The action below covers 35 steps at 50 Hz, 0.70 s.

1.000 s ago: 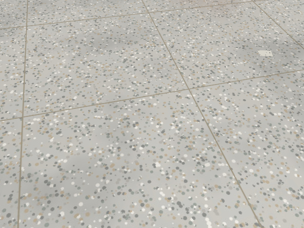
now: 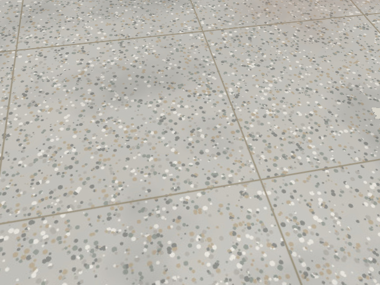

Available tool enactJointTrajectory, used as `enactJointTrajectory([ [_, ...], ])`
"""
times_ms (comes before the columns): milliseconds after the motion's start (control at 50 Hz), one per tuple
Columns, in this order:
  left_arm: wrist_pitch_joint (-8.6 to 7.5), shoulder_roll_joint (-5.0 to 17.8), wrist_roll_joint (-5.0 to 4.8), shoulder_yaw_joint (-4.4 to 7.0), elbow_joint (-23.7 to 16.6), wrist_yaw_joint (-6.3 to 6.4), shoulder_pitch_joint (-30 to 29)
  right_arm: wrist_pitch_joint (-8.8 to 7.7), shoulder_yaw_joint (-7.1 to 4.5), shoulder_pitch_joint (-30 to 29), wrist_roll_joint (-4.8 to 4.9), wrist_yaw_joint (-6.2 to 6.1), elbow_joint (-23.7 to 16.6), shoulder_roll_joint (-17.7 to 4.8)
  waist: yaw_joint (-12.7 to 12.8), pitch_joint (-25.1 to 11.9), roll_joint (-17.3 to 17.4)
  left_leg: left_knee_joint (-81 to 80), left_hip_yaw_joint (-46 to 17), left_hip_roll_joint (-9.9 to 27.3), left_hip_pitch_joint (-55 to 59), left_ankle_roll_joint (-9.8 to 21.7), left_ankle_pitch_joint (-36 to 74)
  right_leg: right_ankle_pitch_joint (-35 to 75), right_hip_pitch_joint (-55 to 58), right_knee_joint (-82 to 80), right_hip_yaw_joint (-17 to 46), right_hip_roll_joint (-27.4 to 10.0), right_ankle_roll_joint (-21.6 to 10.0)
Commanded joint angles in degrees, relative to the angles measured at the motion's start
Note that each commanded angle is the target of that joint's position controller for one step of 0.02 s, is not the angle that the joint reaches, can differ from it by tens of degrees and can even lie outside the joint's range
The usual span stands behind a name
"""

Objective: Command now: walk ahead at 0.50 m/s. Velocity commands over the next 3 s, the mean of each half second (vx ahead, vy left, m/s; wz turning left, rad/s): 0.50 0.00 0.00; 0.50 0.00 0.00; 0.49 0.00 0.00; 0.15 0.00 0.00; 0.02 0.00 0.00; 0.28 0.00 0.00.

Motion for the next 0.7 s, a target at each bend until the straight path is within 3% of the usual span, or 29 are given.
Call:
enactJointTrajectory([
  [20,-3.17,7.22,-1.68,0.94,-6.01,-0.26,-3.59,0.18,-1.86,13.47,0.13,-0.4,1.05,-8.17,-6.22,-11.07,6.96,-16.71,-29.3,18.7,36.04,10.81,-4.33,3.49,-33.65,23.16,3.48,-4.02,-2.49],
  [40,-2.82,6.79,-0.84,1.26,-6.25,0.19,-5.61,0.19,-1.21,9.54,-0.28,-0.14,0.5,-6.23,-4.38,-6.87,3.56,-18.85,-23.34,16.26,27.32,9.66,-0.21,7.87,-31.04,19.19,2.45,-6.26,-2.34],
  [80,-1.02,4.64,-0.11,1.59,-5.72,0.55,-3.4,-0.07,-0.62,7.77,-0.99,0.26,0.98,-4.39,-1.21,-4.51,5.64,-22.57,-16.94,12.86,18.69,8.58,2.51,12.28,-24.48,14.14,2.58,-8.64,-2.12],
  [120,0.06,3.05,0.06,1.54,-5.62,0.74,-2.76,-0.34,-0.95,9.65,-0.82,-0.03,2.19,-5.8,-0.36,-3.01,5.14,-24.76,-13.52,12.09,16.14,9.56,6.29,14.46,-24.33,11.26,1.77,-9.0,-1.27],
  [160,0.37,3.58,0.5,1.81,-7.13,0.93,-6.76,-0.36,-1.33,11.67,-0.8,-0.77,3.04,-7.42,-0.87,-1.33,3.86,-25.94,-11.87,12.28,17.17,10.0,9.49,19.17,-28.54,5.95,1.67,-9.36,-0.09],
  [200,0.25,3.4,0.79,1.92,-8.58,0.86,-11.05,0.05,-1.3,13.68,-0.62,-1.49,3.73,-7.58,-1.88,-0.51,3.49,-26.33,-10.42,12.02,19.36,9.45,10.86,24.68,-31.68,-0.54,1.45,-9.23,0.76],
  [280,-0.3,2.02,0.45,1.37,-10.66,0.08,-18.67,0.55,-1.24,16.78,-0.07,-2.2,4.69,-8.05,-4.2,1.12,4.05,-27.0,-6.8,10.44,21.26,7.63,9.21,33.53,-29.88,-13.9,-0.65,-7.09,0.92],
  [360,-0.74,1.96,-0.06,0.85,-12.85,-1.11,-24.96,1.35,-1.52,20.63,0.33,-2.39,6.61,-8.52,-6.27,3.35,4.0,-25.15,-6.49,12.56,27.61,7.54,8.48,32.11,-30.76,-20.74,-1.47,-5.63,0.33],
  [420,-1.31,2.89,-0.23,0.87,-14.28,-2.19,-26.32,2.16,-2.07,20.88,0.62,-2.73,7.37,-9.2,-5.42,3.61,4.68,-21.59,-7.05,15.06,32.39,6.71,12.29,26.69,-29.89,-23.67,-1.39,-4.92,-1.58],
  [460,-1.61,4.94,-0.2,1.72,-13.46,-2.37,-21.76,2.6,-2.45,18.98,0.69,-2.84,7.03,-10.15,-2.34,0.65,6.04,-16.37,-6.41,15.02,33.17,5.48,24.45,22.95,-21.51,-24.8,-3.23,-2.56,-3.25],
  [480,-1.66,6.73,-0.02,2.8,-11.48,-2.19,-14.95,2.91,-2.36,17.52,0.68,-2.82,6.7,-9.98,1.49,-3.37,5.98,-8.45,-4.48,12.93,31.85,4.31,33.52,23.15,-11.83,-25.77,-5.06,-0.41,-4.59],
  [500,-1.62,9.92,0.24,4.27,-8.36,-1.74,-4.43,3.04,-1.67,17.22,0.27,-2.79,6.03,-8.36,5.62,-10.25,4.26,4.54,-2.13,9.62,24.8,2.44,31.95,24.73,4.0,-24.16,-3.0,-2.07,-6.74],
  [520,-1.44,15.78,1.52,5.66,-6.76,-1.3,4.39,2.36,-0.04,22.74,-0.45,-2.39,4.8,-3.12,5.0,-20.08,-7.34,27.69,0.37,2.39,3.63,-1.15,10.27,21.26,27.56,-24.56,19.16,-17.1,-14.37],
  [540,-1.18,13.95,0.84,4.9,-6.13,-1.54,5.57,0.81,0.86,24.13,0.24,-1.91,5.57,-0.94,4.35,-25.77,-15.62,40.72,-6.15,-4.16,-9.1,-2.32,-24.15,13.9,34.85,-35.19,40.85,-23.7,-19.26],
  [560,-1.32,10.13,0.33,3.61,-6.71,-1.57,1.69,-0.36,-0.65,19.2,1.77,-1.6,4.54,-6.82,4.57,-18.76,-10.99,45.89,-10.23,-0.22,-15.2,-0.94,-23.06,10.24,29.51,-36.39,35.61,-21.58,-16.04],
  [580,-1.31,7.78,0.43,2.91,-7.97,-1.39,-3.25,-0.88,-0.86,14.22,2.41,-1.63,3.01,-8.07,3.48,-12.23,-7.41,45.05,-8.43,2.89,-16.37,-0.03,-18.2,12.87,21.06,-37.1,26.83,-19.54,-13.72],
  [600,-1.38,6.21,0.85,2.3,-8.58,-1.56,-7.59,-0.73,-1.05,11.89,1.8,-2.03,2.69,-7.64,1.45,-7.55,-2.79,41.03,-7.13,5.54,-13.94,-0.08,-13.23,17.73,11.74,-39.14,20.33,-17.22,-12.47],
  [620,-1.65,4.48,1.36,1.78,-8.81,-1.72,-9.95,0.02,-1.58,11.95,1.01,-2.44,2.86,-7.3,-0.61,-5.41,-2.86,37.1,-7.38,7.47,-10.41,-0.08,-10.28,20.74,5.64,-40.95,15.92,-15.02,-11.39],
  [640,-1.75,3.89,1.68,1.58,-8.5,-1.91,-10.53,0.93,-1.56,13.41,0.81,-2.51,3.22,-5.97,-2.04,-4.68,-3.89,35.2,-7.49,8.25,-7.19,-0.17,-8.61,21.6,1.97,-42.74,13.57,-13.89,-11.17],
  [680,-2.06,4.87,1.46,1.83,-7.4,-1.73,-9.0,2.1,-1.46,14.41,0.65,-2.69,3.5,-4.03,-3.02,-3.37,-3.64,31.88,-6.78,8.7,-6.14,-0.86,-6.74,24.34,-1.06,-45.31,10.31,-13.08,-12.11],
  [700,-2.16,5.89,1.47,2.05,-6.94,-1.4,-8.1,2.37,-1.58,12.98,0.49,-2.8,2.93,-4.15,-3.12,-2.42,-3.14,29.65,-6.65,8.87,-7.78,-1.37,-4.59,25.81,-1.21,-46.22,9.14,-13.05,-12.43],
])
